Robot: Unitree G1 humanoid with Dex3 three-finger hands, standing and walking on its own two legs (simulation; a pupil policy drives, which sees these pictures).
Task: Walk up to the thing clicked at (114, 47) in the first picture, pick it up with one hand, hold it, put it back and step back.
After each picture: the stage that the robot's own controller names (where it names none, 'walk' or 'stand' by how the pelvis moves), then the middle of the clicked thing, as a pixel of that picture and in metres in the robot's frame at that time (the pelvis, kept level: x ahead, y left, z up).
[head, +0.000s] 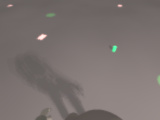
stand; (114, 48) +1.55 -0.47 -0.72
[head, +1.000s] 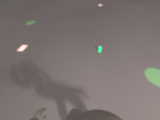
walk; (99, 49) +1.47 -0.05 -0.70
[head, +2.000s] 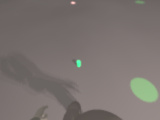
walk; (78, 63) +0.92 +0.28 -0.71
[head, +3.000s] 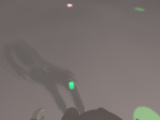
walk; (71, 85) +0.51 +0.23 -0.70
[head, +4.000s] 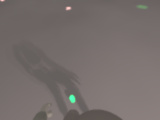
stand; (72, 98) +0.33 +0.23 -0.70
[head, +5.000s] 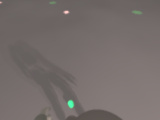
stand; (71, 104) +0.29 +0.22 -0.72
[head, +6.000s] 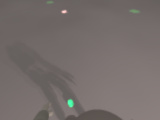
stand; (70, 103) +0.30 +0.22 -0.72
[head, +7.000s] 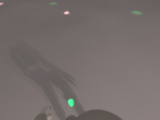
stand; (71, 102) +0.32 +0.23 -0.72
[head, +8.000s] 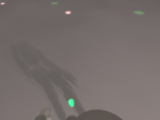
stand; (71, 102) +0.31 +0.22 -0.73
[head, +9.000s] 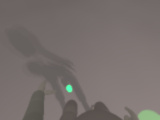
go down; (69, 88) +0.35 +0.21 -0.66
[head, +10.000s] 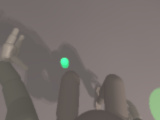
go down; (64, 63) +0.42 +0.21 -0.31
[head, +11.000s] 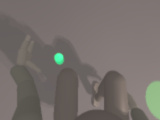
close in; (59, 59) +0.41 +0.22 -0.27
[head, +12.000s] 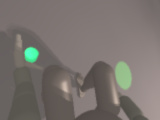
close; (31, 55) +0.41 +0.25 -0.23
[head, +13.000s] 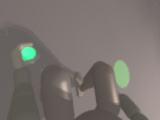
close; (28, 55) +0.40 +0.25 -0.23
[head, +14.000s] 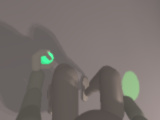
lift; (46, 59) +0.36 +0.23 -0.20
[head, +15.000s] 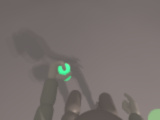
lift; (65, 72) +0.32 +0.18 -0.01
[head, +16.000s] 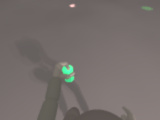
hold; (68, 73) +0.33 +0.17 +0.01
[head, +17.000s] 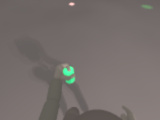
hold; (69, 75) +0.32 +0.17 -0.01
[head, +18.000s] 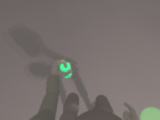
crouch; (66, 70) +0.36 +0.18 -0.06
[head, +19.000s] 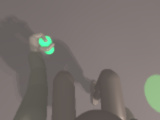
lower; (47, 45) +0.49 +0.25 -0.10
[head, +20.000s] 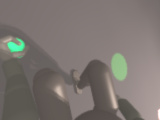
lower; (17, 48) +0.45 +0.27 -0.23
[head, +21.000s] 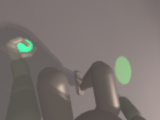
lower; (25, 49) +0.44 +0.26 -0.23
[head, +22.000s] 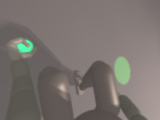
lower; (26, 49) +0.43 +0.26 -0.23
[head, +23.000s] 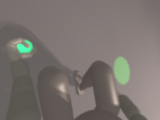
lower; (25, 49) +0.43 +0.26 -0.23
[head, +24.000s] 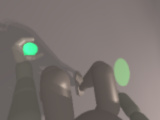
open; (29, 51) +0.42 +0.24 -0.24
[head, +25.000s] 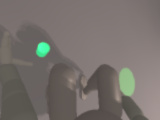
stand; (42, 50) +0.43 +0.24 -0.23
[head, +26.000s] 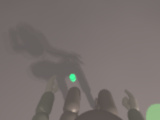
stand; (72, 77) +0.40 +0.18 -0.54
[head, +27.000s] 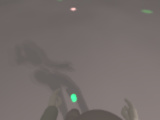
stand; (73, 98) +0.36 +0.18 -0.67
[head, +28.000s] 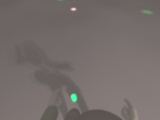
stand; (73, 97) +0.37 +0.18 -0.67
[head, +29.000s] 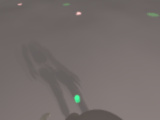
stand; (77, 98) +0.38 +0.18 -0.72
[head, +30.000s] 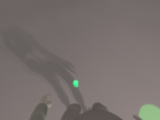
walk; (75, 83) +0.42 +0.15 -0.70
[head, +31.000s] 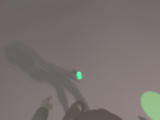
walk; (79, 75) +0.60 +0.20 -0.70
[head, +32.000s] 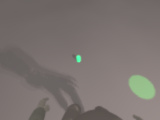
walk; (78, 58) +0.95 +0.23 -0.70
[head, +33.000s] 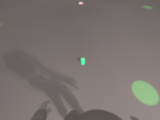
stand; (82, 61) +1.01 +0.17 -0.72
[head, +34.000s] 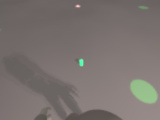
stand; (81, 62) +1.02 +0.20 -0.72
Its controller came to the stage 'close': yes
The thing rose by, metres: 0.71
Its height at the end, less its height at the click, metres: +0.00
